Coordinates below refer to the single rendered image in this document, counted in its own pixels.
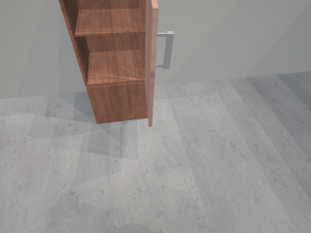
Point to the handle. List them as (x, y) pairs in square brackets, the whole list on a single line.
[(168, 49)]

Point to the cupboard door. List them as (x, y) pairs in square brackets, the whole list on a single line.
[(151, 26)]

